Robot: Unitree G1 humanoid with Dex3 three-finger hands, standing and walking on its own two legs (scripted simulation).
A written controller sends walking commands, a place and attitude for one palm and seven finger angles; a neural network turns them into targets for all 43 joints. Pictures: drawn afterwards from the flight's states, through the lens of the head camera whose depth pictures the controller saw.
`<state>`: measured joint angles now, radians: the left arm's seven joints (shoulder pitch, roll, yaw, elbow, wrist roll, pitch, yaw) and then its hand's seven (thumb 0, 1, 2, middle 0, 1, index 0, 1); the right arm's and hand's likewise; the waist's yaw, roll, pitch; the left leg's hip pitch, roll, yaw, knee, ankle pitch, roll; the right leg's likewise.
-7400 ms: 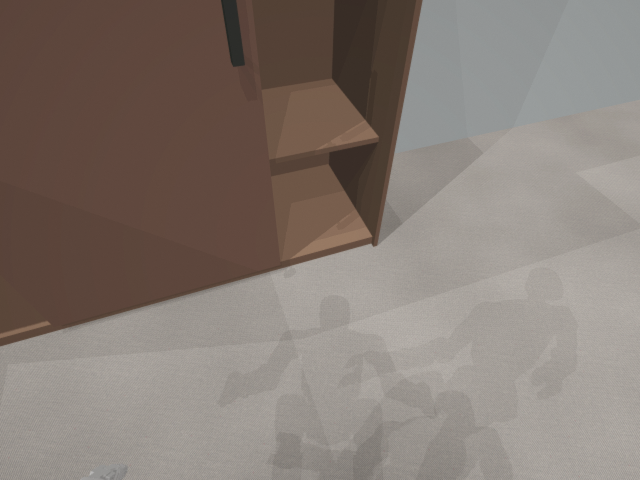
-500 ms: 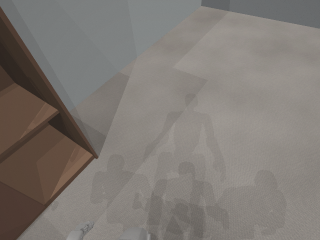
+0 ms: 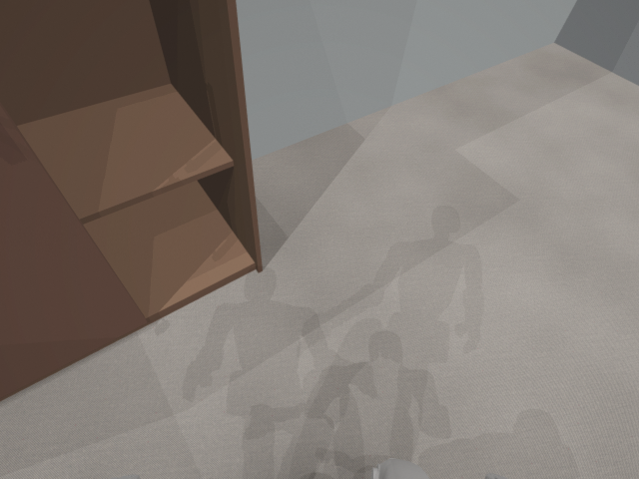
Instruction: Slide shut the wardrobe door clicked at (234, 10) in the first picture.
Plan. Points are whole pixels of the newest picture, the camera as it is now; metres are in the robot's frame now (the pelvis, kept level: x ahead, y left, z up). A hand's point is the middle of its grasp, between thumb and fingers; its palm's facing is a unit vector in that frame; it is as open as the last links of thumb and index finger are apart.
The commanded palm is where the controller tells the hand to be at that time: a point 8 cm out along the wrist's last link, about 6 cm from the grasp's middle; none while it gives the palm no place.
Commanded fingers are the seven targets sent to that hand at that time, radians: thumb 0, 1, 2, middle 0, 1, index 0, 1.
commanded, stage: turn to face it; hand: left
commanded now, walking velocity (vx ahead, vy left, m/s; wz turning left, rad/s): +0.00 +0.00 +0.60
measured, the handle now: out of the picture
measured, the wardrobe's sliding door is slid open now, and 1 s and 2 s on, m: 0.40 0.40 0.40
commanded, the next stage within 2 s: take the last steps up to it in 1.18 s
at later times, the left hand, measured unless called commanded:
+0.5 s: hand out of the picture +0.02 +0.16 -0.14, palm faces +0.32 -0.90 -0.29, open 7.4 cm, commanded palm none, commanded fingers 0.00 0.90 0.90 -0.20 -0.30 -0.20 -0.30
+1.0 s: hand out of the picture -0.12 +0.20 -0.17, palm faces +0.61 -0.76 -0.24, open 7.4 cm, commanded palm none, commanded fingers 0.00 0.90 0.90 -0.20 -0.30 -0.20 -0.30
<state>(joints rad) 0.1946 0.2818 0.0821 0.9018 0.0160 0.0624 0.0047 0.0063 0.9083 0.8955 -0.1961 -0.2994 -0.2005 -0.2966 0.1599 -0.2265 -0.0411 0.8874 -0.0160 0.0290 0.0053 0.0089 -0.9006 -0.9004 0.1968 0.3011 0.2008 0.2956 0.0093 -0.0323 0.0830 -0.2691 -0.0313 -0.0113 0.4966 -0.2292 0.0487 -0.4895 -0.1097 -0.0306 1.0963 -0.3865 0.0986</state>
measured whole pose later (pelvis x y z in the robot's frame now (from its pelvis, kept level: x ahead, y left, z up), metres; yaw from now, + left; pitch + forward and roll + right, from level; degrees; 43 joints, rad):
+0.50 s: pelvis -0.01 -0.06 +0.00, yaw +20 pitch -2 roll +2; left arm 0.21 0.18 0.03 0.86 0.02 0.02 0.02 0.00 0.90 0.89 -0.20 -0.30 -0.21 -0.30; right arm 0.23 -0.27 -0.09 0.94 -0.02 0.10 0.03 0.01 -0.90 -0.90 0.19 0.30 0.20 0.30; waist -0.04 0.03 0.07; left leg -0.50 0.01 -0.02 1.16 -0.36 -0.07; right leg -0.19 -0.10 -0.19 0.51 -0.29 -0.03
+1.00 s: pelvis -0.04 -0.01 +0.00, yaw +35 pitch -1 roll -1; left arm 0.22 0.27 0.07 0.94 0.02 0.06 0.01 0.01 0.91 0.90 -0.20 -0.30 -0.20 -0.30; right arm 0.15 -0.20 -0.02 0.90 -0.01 0.02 0.00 0.01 -0.90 -0.90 0.20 0.30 0.20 0.30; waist 0.03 -0.03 0.07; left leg -0.20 -0.04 0.00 0.45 -0.22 0.06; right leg -0.47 -0.11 -0.03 1.08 -0.37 0.10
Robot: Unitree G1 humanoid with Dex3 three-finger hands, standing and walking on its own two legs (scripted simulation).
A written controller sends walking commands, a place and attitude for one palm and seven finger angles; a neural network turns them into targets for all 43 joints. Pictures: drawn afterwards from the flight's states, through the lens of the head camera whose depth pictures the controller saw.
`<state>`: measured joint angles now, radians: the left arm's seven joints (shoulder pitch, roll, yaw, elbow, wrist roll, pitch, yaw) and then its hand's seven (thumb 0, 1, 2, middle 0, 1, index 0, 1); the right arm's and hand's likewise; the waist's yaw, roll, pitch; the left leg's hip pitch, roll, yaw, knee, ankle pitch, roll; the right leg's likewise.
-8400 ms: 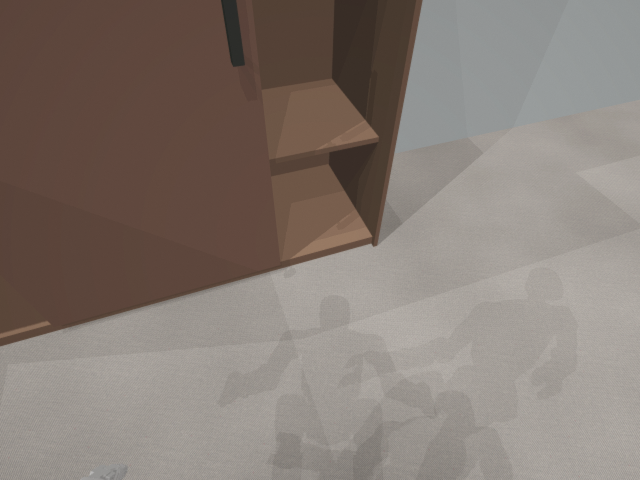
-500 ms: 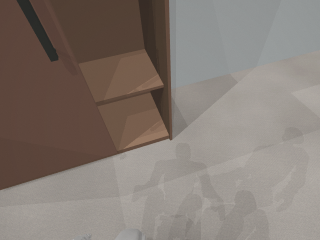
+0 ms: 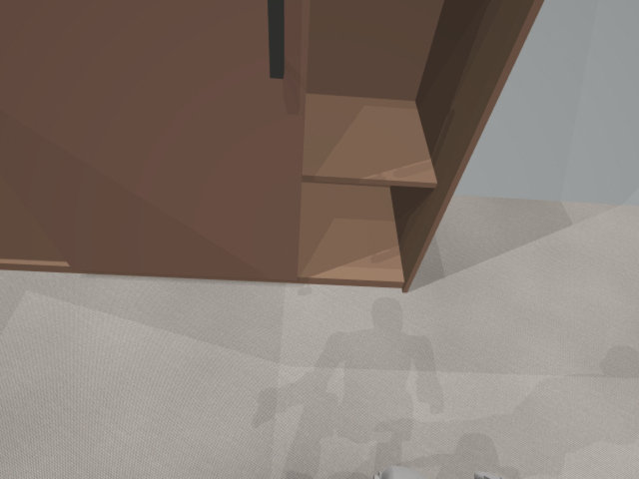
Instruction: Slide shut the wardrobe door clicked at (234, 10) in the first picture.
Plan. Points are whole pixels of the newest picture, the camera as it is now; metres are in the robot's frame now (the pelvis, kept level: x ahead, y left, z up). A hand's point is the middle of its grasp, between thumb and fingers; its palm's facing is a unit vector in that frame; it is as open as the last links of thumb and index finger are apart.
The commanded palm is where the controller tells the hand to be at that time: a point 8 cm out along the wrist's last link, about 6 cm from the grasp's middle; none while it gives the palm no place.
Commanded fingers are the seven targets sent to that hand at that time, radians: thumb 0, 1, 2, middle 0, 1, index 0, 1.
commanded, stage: turn to face it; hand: left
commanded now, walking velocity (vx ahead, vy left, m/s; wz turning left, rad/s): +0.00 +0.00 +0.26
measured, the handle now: out of the picture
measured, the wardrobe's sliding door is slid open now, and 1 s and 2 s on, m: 0.40 0.40 0.40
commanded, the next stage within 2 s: take the last steps up to it in 0.18 s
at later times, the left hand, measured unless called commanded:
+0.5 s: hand out of the picture +0.00 +0.14 -0.15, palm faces +0.21 -0.94 -0.26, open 7.3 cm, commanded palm none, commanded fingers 0.00 0.90 0.90 -0.20 -0.30 -0.20 -0.30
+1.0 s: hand out of the picture -0.02 +0.19 -0.18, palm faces +0.25 -0.96 -0.13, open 7.4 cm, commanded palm none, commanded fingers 0.00 0.90 0.90 -0.20 -0.30 -0.20 -0.30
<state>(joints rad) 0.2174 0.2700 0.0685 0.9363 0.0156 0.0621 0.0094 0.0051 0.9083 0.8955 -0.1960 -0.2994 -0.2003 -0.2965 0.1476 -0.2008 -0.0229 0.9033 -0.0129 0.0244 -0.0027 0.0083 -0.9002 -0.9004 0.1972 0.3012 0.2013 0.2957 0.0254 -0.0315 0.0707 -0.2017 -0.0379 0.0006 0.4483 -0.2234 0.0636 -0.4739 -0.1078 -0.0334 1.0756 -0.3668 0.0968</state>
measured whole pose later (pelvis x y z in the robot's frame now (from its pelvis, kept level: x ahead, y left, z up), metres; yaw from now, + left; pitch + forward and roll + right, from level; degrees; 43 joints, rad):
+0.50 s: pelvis -0.01 -0.06 +0.00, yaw +9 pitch -2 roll +2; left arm 0.30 0.14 0.04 0.99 0.02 -0.03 0.02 0.00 0.92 0.89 -0.20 -0.30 -0.21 -0.30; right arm 0.31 -0.22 -0.07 1.05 -0.03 0.06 0.02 0.01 -0.90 -0.90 0.19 0.30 0.20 0.30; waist -0.01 0.04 0.00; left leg -0.44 0.04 -0.02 1.07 -0.28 -0.04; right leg -0.14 -0.04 -0.13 0.40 -0.23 -0.05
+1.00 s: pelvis +0.06 +0.04 +0.00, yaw +9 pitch -2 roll -1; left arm 0.38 0.16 0.06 1.14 0.03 0.01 -0.01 0.01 0.91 0.90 -0.20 -0.30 -0.20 -0.30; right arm 0.27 -0.15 -0.04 1.03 -0.01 -0.07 -0.04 -0.02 -0.96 -0.90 0.20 0.30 0.20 0.30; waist 0.03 -0.04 0.01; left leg -0.10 0.01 0.17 0.38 -0.25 0.05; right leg -0.49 -0.10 -0.07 1.08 -0.25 0.01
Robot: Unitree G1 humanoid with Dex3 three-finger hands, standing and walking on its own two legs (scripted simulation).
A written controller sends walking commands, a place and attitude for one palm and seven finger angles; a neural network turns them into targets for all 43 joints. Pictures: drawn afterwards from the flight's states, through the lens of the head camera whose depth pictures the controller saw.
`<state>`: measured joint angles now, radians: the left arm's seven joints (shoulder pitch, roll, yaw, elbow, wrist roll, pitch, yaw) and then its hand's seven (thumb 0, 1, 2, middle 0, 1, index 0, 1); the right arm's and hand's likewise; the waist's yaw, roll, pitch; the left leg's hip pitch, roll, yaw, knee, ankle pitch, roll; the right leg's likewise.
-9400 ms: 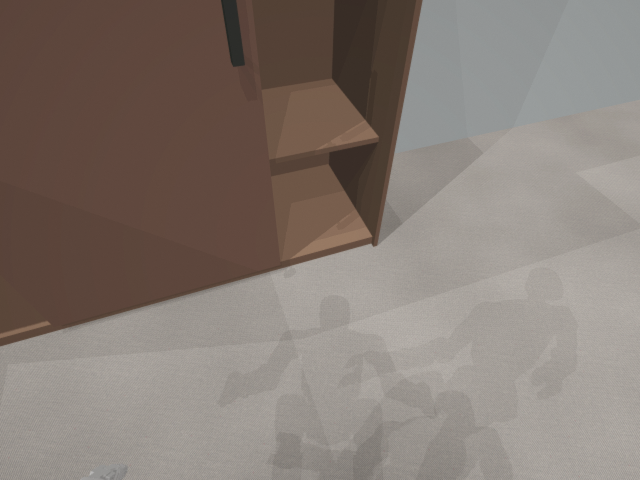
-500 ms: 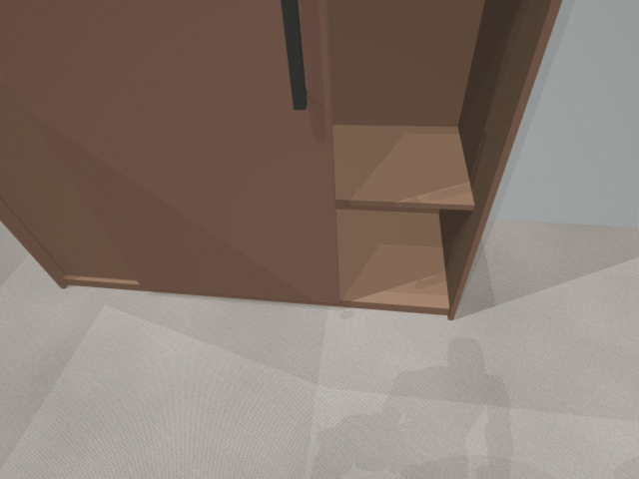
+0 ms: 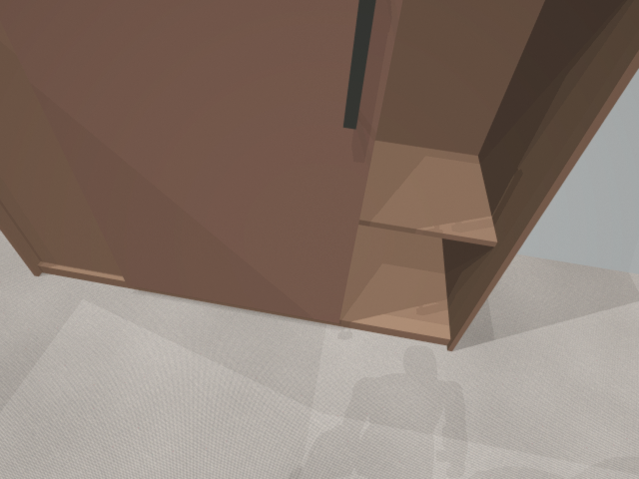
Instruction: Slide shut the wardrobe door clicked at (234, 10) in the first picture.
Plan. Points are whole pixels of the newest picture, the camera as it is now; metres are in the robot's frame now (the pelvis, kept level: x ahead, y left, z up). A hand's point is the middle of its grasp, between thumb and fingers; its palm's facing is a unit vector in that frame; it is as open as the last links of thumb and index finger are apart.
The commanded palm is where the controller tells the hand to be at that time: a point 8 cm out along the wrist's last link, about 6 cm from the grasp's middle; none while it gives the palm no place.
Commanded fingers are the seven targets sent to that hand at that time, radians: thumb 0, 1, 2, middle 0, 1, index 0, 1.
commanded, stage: take the last steps up to it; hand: left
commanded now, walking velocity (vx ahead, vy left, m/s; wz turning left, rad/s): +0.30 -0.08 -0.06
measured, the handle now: (362, 39) +0.76 +0.00 +0.24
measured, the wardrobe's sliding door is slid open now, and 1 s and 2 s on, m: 0.40 0.40 0.40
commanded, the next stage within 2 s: come to a stop and stand still in 0.46 s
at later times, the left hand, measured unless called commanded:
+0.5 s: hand (272, 399) +0.28 +0.09 -0.17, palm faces -0.02 -0.98 -0.18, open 7.3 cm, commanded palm none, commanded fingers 0.00 0.90 0.90 -0.20 -0.30 -0.20 -0.30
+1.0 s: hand (258, 420) +0.25 +0.11 -0.18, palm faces +0.06 -0.96 -0.26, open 7.4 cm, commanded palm none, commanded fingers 0.00 0.90 0.90 -0.20 -0.30 -0.20 -0.30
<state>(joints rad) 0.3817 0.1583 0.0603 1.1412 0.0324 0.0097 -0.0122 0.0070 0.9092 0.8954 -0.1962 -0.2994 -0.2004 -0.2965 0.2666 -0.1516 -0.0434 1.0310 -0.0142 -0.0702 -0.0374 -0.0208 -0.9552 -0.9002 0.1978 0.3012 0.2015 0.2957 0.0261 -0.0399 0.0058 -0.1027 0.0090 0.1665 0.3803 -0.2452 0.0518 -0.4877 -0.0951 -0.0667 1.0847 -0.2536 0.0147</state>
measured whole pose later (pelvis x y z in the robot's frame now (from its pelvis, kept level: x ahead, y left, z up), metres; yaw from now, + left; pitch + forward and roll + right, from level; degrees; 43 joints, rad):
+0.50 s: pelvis +0.17 -0.07 -0.02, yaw -1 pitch -1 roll +0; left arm 0.12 0.14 0.04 1.02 0.01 -0.06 0.00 0.00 0.91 0.90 -0.20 -0.30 -0.20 -0.30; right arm 0.39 -0.14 -0.05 1.14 -0.02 0.00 -0.02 0.01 -0.90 -0.90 0.20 0.30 0.20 0.30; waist -0.05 0.03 0.09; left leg -0.39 0.09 0.04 1.19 -0.42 0.00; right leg -0.33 -0.03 -0.16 0.57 -0.22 -0.05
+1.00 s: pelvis +0.23 -0.09 -0.01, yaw -2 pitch +0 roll +1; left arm 0.24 0.18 0.05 1.02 0.01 0.04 0.03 0.00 0.91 0.90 -0.20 -0.30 -0.20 -0.30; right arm 0.06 -0.15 -0.03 0.98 -0.02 0.03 -0.03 0.01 -0.90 -0.90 0.20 0.30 0.20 0.30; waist 0.04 0.01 0.10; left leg -0.32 0.06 0.09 0.48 -0.15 -0.01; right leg -0.34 -0.03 -0.03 0.87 -0.50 0.02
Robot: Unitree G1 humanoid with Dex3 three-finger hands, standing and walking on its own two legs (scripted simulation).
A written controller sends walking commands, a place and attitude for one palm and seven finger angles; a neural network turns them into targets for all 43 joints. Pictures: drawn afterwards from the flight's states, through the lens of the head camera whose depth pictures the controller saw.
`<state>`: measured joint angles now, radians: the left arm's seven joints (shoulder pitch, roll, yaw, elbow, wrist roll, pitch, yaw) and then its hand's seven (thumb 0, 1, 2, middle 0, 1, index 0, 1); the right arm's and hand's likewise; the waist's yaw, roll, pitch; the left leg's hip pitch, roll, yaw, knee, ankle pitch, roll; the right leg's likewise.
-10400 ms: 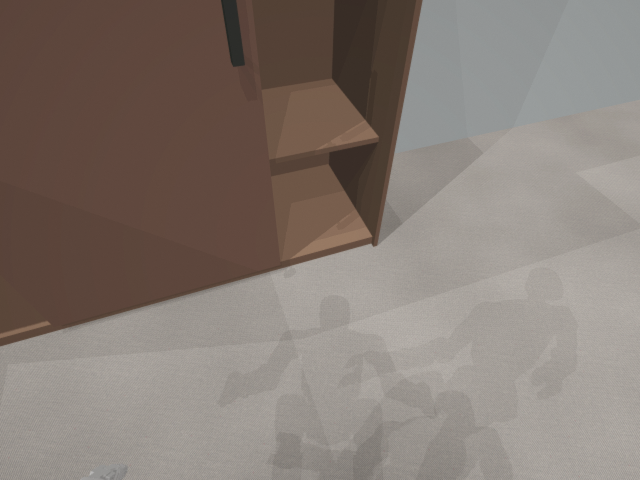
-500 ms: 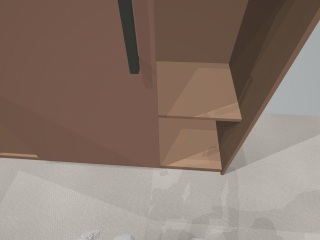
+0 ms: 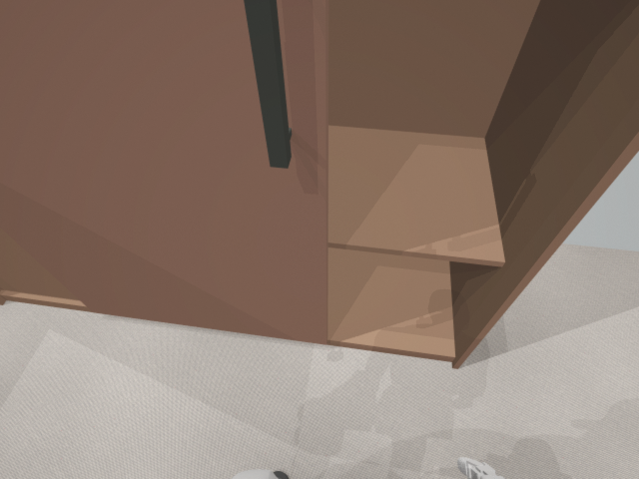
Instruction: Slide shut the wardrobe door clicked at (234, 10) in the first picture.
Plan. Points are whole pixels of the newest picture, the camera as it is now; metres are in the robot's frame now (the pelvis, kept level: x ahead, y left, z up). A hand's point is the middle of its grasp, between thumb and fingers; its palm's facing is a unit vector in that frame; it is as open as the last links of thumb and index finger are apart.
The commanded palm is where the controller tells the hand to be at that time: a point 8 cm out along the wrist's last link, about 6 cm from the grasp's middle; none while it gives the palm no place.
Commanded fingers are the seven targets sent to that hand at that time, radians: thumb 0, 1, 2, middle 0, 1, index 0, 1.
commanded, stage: come to a stop and stand still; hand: left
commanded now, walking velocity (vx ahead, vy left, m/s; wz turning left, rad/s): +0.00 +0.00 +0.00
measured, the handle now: (272, 46) +0.53 +0.10 +0.25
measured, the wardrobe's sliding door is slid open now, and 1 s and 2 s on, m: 0.40 0.40 0.40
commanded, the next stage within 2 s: look again from close up in 1.54 s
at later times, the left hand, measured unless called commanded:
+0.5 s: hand out of the picture +0.00 +0.12 -0.16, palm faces +0.08 -0.97 -0.22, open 7.2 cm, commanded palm none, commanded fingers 0.00 0.90 0.90 -0.20 -0.30 -0.20 -0.30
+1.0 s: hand out of the picture -0.07 +0.12 -0.18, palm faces +0.06 -0.99 -0.16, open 7.4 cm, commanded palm none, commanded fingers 0.00 0.90 0.90 -0.20 -0.30 -0.20 -0.30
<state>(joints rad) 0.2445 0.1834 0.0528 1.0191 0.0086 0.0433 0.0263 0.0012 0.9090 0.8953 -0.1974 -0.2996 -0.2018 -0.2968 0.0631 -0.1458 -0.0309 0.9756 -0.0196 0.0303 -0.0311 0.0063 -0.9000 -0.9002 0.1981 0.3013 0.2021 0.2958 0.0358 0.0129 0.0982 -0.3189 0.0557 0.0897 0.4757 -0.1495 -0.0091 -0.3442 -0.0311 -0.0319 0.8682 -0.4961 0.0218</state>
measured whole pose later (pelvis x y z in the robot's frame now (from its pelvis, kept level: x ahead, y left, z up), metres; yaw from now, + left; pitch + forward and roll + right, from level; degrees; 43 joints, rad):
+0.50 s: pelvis -0.04 -0.07 +0.01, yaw +1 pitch -2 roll +1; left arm 0.21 0.16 0.02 1.11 0.00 0.00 0.03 0.00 0.93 0.89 -0.20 -0.30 -0.20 -0.30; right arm 0.29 -0.14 0.00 1.15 -0.01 0.02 -0.04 0.01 -0.91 -0.90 0.19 0.30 0.20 0.29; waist 0.00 0.01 0.04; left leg -0.13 0.05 -0.01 0.41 -0.25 -0.06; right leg -0.19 0.05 -0.10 0.43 -0.22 -0.09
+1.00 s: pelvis -0.05 -0.03 +0.00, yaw +2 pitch +0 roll -2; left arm 0.33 0.10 0.01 1.11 0.02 -0.02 0.04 0.00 0.91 0.90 -0.20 -0.30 -0.20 -0.30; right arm 0.36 -0.14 0.00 1.07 -0.02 0.00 -0.02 0.01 -0.90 -0.90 0.19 0.30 0.20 0.30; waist -0.02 0.05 0.02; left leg -0.25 0.05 0.01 0.58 -0.33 0.00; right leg -0.26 0.05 -0.10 0.47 -0.21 -0.05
